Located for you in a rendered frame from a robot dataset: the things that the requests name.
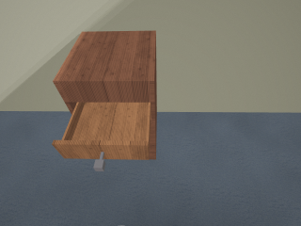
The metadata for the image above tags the cabinet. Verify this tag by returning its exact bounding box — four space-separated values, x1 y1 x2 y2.
53 30 157 160

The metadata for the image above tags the drawer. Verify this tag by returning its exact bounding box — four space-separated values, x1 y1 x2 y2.
52 102 151 160

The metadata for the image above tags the handle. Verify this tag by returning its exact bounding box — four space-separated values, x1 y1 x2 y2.
93 152 106 171

